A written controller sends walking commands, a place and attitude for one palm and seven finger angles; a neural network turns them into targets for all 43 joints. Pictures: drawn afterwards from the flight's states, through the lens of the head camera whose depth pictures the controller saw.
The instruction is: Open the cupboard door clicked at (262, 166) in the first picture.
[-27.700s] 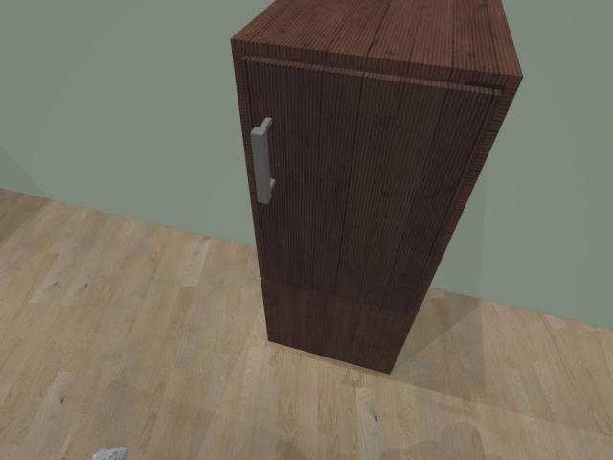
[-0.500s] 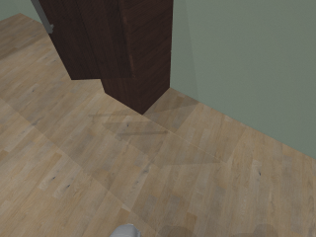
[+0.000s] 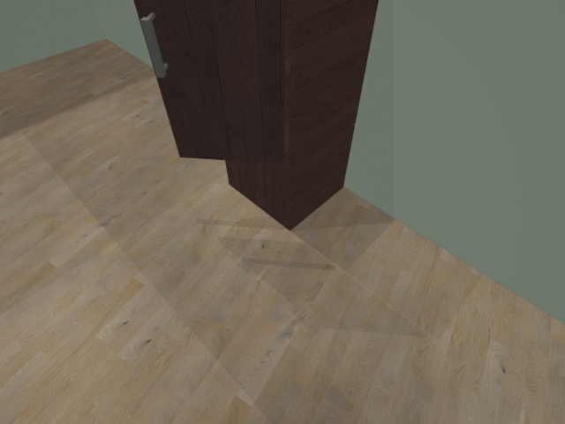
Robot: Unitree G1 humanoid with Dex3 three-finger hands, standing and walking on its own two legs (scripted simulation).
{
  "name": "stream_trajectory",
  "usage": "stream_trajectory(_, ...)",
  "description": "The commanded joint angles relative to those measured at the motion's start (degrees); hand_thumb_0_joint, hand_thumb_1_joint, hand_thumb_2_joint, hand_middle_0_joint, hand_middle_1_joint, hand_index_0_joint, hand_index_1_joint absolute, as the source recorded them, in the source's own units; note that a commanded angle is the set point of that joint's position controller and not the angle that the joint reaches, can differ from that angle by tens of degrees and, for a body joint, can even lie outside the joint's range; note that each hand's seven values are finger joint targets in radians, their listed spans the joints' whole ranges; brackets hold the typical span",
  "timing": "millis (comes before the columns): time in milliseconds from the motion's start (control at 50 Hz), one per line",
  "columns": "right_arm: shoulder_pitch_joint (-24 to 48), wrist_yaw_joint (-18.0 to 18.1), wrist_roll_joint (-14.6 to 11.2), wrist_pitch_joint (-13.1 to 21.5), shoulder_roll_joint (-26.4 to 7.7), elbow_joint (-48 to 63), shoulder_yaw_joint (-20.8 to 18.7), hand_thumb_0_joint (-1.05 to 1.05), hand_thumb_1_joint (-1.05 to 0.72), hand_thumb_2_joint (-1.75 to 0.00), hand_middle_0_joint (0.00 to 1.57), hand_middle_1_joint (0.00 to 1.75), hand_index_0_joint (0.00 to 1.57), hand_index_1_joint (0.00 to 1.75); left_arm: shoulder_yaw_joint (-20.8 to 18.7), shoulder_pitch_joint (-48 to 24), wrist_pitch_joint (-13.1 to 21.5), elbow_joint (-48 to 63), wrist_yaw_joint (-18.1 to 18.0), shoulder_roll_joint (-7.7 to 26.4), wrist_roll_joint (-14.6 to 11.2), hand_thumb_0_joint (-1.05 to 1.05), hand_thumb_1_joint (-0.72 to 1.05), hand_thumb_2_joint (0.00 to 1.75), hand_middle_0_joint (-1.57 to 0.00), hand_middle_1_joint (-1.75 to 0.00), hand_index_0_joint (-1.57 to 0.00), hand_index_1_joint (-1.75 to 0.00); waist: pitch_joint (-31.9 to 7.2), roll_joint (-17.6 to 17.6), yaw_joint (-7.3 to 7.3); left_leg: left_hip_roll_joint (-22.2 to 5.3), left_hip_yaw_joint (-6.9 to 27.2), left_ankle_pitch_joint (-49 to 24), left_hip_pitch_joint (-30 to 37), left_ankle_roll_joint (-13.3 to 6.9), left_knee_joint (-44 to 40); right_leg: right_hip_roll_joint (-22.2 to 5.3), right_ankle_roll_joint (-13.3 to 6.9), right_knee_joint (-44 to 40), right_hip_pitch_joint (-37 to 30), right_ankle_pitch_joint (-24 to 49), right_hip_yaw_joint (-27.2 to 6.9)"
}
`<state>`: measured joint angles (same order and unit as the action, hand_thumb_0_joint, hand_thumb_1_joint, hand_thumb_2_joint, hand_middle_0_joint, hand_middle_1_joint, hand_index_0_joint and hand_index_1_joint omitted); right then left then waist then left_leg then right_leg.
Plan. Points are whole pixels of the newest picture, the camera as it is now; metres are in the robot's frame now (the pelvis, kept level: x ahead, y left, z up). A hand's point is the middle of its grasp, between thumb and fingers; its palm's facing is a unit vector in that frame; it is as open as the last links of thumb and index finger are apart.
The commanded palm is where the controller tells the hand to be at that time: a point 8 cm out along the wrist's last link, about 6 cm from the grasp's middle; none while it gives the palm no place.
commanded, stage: take the last steps up to it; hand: left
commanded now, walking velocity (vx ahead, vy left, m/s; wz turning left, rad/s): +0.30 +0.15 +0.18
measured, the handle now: (156, 45) +1.01 +0.41 +0.06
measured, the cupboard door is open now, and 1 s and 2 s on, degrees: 39 39 39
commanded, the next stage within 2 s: come to a stop and stand still in 1.06 s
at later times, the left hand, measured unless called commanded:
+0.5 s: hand out of the picture +0.04 +0.24 -0.19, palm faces +0.24 -0.96 -0.15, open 7.3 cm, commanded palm none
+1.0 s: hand (154, 256) +0.46 +0.31 -0.16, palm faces +0.01 -0.98 -0.20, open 7.4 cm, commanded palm none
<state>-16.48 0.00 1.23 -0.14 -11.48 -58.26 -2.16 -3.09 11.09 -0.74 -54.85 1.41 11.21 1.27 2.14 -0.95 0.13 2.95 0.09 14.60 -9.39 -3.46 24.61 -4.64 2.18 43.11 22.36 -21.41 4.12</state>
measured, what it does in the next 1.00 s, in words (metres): walks ahead: right foot, then left foot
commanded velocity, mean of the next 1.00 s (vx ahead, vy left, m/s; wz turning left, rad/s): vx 0.28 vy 0.11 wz -0.02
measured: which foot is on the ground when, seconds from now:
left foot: down 0.00-0.06, up 0.08-0.46, down 0.48-1.00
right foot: up 0.00-0.04, down 0.06-0.48, up 0.50-0.98, down 1.00-1.00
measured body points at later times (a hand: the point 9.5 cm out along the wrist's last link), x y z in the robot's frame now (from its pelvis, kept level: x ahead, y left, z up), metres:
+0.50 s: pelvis +0.14 +0.09 -0.02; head +0.18 +0.11 +0.43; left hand +0.03 +0.29 -0.18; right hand +0.27 -0.14 -0.16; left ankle +0.20 +0.21 -0.75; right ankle +0.05 -0.12 -0.73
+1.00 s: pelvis +0.33 +0.14 -0.02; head +0.36 +0.12 +0.43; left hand +0.46 +0.37 -0.14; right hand +0.24 -0.07 -0.18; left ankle +0.20 +0.21 -0.74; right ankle +0.40 +0.05 -0.75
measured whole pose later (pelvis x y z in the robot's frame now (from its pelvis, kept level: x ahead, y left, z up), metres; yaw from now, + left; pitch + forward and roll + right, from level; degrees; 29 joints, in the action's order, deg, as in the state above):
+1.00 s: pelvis +0.33 +0.14 -0.02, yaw +3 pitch +0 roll +2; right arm -25.6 0.5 1.2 2.5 -8.1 -65.6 -0.9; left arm -2.4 4.5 2.0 -54.4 1.0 9.3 1.4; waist 3.6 -0.5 2.5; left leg 1.0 -11.9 25.5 -0.3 -2.0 27.3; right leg -3.0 -3.2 34.4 22.2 -11.6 6.5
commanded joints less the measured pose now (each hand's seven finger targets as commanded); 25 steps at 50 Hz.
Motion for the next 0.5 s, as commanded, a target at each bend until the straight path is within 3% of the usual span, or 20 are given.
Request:
stream_trajectory(0,3.2,0.3,-0.3,1.3,-7.8,3.8,-2.0,0.0,-0.9,-0.9,0.2,0.3,0.2,0.3,-2.5,9.9,2.3,0.2,-0.7,6.4,0.5,0.0,0.9,0.9,-0.2,-0.3,-0.2,-0.3,-0.5,1.1,-5.83,-7.8,9.1,13.9,-19.2,-3.7,1.1,0.3,-1.1,-16.5,-24.2,2.5,-0.7)
stream_trajectory(20,2.5,0.0,-1.0,1.6,-4.5,4.5,-1.5,0.0,-0.9,-0.9,0.2,0.3,0.2,0.3,-3.3,14.7,2.9,-1.1,-1.3,10.6,1.1,0.0,0.9,0.9,-0.2,-0.3,-0.2,-0.3,-1.9,14.2,-7.81,-1.3,1.1,16.1,-29.6,0.0,15.8,-12.6,-4.5,-25.1,-33.2,-9.6,-15.6)
stream_trajectory(40,4.2,-0.3,-0.4,1.4,-4.8,6.5,-1.5,0.0,-0.9,-0.9,0.2,0.3,0.2,0.3,-4.0,17.4,2.8,-1.1,-1.9,14.5,0.6,0.0,0.9,0.9,-0.2,-0.3,-0.2,-0.3,-1.0,21.5,-8.65,0.1,0.2,20.3,-34.6,2.1,31.2,-26.1,-10.3,-35.2,-30.3,-18.6,-35.3)
stream_trajectory(60,6.3,-0.6,0.5,1.0,-7.6,6.6,-2.2,0.0,-0.9,-0.9,0.2,0.3,0.2,0.3,-3.6,14.3,2.8,-0.3,-2.2,13.0,-0.1,0.0,0.9,0.9,-0.2,-0.3,-0.2,-0.3,4.1,12.4,-6.6,-3.9,4.1,14.9,-34.7,2.5,38.5,-26.9,-12.2,-38.3,-21.5,-23.1,-35.0)
stream_trajectory(80,4.7,-1.1,0.6,0.7,-6.4,6.0,-2.4,0.0,-0.9,-0.9,0.2,0.3,0.2,0.3,-3.5,10.0,2.9,0.7,-2.5,11.5,-0.1,0.0,0.9,0.9,-0.2,-0.3,-0.2,-0.3,5.5,9.6,-3.8,-5.7,3.7,10.1,-33.4,2.9,40.1,-25.1,-11.5,-38.6,-17.0,-24.2,-30.6)
stream_trajectory(100,5.0,-1.2,0.5,0.3,-5.7,4.7,-2.3,0.0,-0.9,-0.9,0.2,0.3,0.2,0.3,-2.7,8.0,3.6,0.8,-2.4,9.1,0.1,0.0,0.9,0.9,-0.2,-0.3,-0.2,-0.3,6.3,11.9,-2.84,-6.9,4.0,6.2,-31.3,3.6,41.6,-21.6,-9.5,-38.2,-12.5,-18.9,-26.6)
stream_trajectory(120,3.5,-1.5,0.5,-0.2,-5.2,3.5,-2.3,0.0,-0.9,-0.9,0.2,0.3,0.2,0.3,-1.9,5.8,4.0,0.6,-2.3,7.2,0.0,0.0,0.9,0.9,-0.2,-0.3,-0.2,-0.3,6.6,13.3,-1.07,-8.1,3.7,2.0,-29.3,4.2,41.9,-19.3,-7.7,-37.8,-9.8,-12.8,-18.8)
stream_trajectory(140,2.2,-1.8,0.5,-0.7,-4.2,2.8,-2.2,0.0,-0.9,-0.9,0.2,0.3,0.2,0.3,-1.6,5.6,4.4,0.5,-2.2,6.0,-0.2,0.0,0.9,0.9,-0.2,-0.3,-0.2,-0.3,5.8,12.7,-0.53,-8.4,2.5,-1.1,-27.5,4.9,41.3,-17.2,-6.5,-37.5,-8.9,-7.3,-12.8)
stream_trajectory(160,1.8,-2.0,0.4,-0.8,-3.3,2.5,-2.1,0.0,-0.9,-0.9,0.2,0.3,0.2,0.3,-1.5,6.5,4.7,-0.1,-2.1,5.6,-0.3,0.0,0.9,0.9,-0.2,-0.3,-0.2,-0.3,4.7,11.8,-0.38,-8.1,1.1,-3.0,-26.5,5.4,39.9,-15.3,-5.9,-37.1,-9.6,-2.2,-9.0)
stream_trajectory(220,3.1,-2.5,0.1,-0.6,-1.7,2.4,-2.0,0.0,-0.9,-0.9,0.2,0.3,0.2,0.3,-1.8,9.4,5.5,-2.1,-2.1,6.4,-0.1,0.0,0.9,0.9,-0.2,-0.3,-0.2,-0.3,2.8,7.8,-1.09,-8.3,-1.9,-4.4,-26.7,6.5,32.6,-14.6,-6.5,-35.6,-15.1,7.2,-3.8)
stream_trajectory(280,6.6,-3.0,-0.1,0.1,-0.7,3.7,-1.7,0.0,-0.9,-0.9,0.2,0.3,0.2,0.3,-1.9,12.0,5.6,-4.5,-1.9,7.4,0.3,0.0,0.9,0.9,-0.2,-0.3,-0.2,-0.3,2.4,9.6,-2.6,-7.6,-4.6,-3.9,-25.5,6.6,22.9,-14.3,-6.7,-34.1,-18.4,11.4,-0.9)
stream_trajectory(360,9.6,-3.2,-0.3,1.2,-0.6,5.2,-1.0,0.0,-0.9,-0.9,0.2,0.3,0.2,0.3,-2.0,12.4,5.0,-5.7,-2.0,8.5,0.7,0.0,0.9,0.9,-0.2,-0.3,-0.2,-0.3,3.2,13.0,-3.13,-6.2,-6.5,-1.6,-18.0,5.2,11.4,-15.4,-6.3,-30.0,-16.7,15.4,0.4)
stream_trajectory(380,8.0,-3.1,-0.4,1.6,-0.9,5.0,-1.2,0.0,-0.9,-0.9,0.2,0.3,0.2,0.3,-2.1,11.8,4.8,-5.9,-2.0,8.6,0.8,0.0,0.9,0.9,-0.2,-0.3,-0.2,-0.3,2.4,13.3,-2.25,-5.8,-6.7,-0.5,-13.7,4.7,8.6,-15.8,-6.0,-27.9,-15.3,15.5,0.4)
stream_trajectory(400,4.0,-2.8,-0.2,1.9,-1.9,3.8,-1.3,0.0,-0.9,-0.9,0.2,0.3,0.2,0.3,-2.4,10.4,4.5,-5.7,-2.1,9.0,0.7,0.0,0.9,0.9,-0.2,-0.3,-0.2,-0.3,1.2,11.9,-0.03,-4.6,-8.0,-2.3,-6.6,4.3,4.7,-14.8,-5.2,-24.4,-12.5,15.5,2.2)
stream_trajectory(420,-2.0,-2.4,0.0,2.3,-4.4,1.7,-1.8,0.0,-0.9,-0.9,0.2,0.3,0.2,0.3,-2.2,10.6,4.2,-5.6,-1.9,8.1,0.5,0.0,0.9,0.9,-0.2,-0.3,-0.2,-0.3,-1.8,6.2,2.55,-3.7,-8.2,-1.6,3.3,3.9,1.8,-12.1,-4.1,-15.6,-9.0,16.5,4.7)
stream_trajectory(440,-10.1,-1.5,0.5,2.7,-9.9,-0.3,-3.3,0.0,-0.9,-0.9,0.2,0.3,0.2,0.3,-1.7,12.1,3.8,-5.2,-1.5,5.3,0.2,0.0,0.9,0.9,-0.2,-0.3,-0.2,-0.3,-8.2,-6.7,5.61,-10.9,-0.2,0.1,15.0,1.6,1.1,-6.8,-2.3,-0.7,-1.5,7.2,8.3)
stream_trajectory(460,-16.2,-0.4,0.7,2.7,-15.3,-1.4,-4.7,0.0,-0.9,-0.9,0.2,0.3,0.2,0.3,-1.0,12.3,3.6,-3.3,-1.4,2.1,-0.2,0.0,0.9,0.9,-0.2,-0.3,-0.2,-0.3,-12.1,-20.8,7.23,-22.6,19.3,1.8,21.1,-3.2,-5.8,0.7,-0.6,16.7,10.3,-14.8,7.9)
stream_trajectory(480,-16.9,0.5,0.4,2.1,-15.6,-1.8,-4.5,0.0,-0.9,-0.9,0.2,0.3,0.2,0.3,-0.5,7.2,3.3,-1.3,-1.7,1.9,-0.1,0.0,0.9,0.9,-0.2,-0.3,-0.2,-0.3,-10.0,-16.9,7.61,-24.7,20.1,1.7,19.0,-5.4,-8.9,-0.5,-2.4,26.0,15.0,-13.5,0.8)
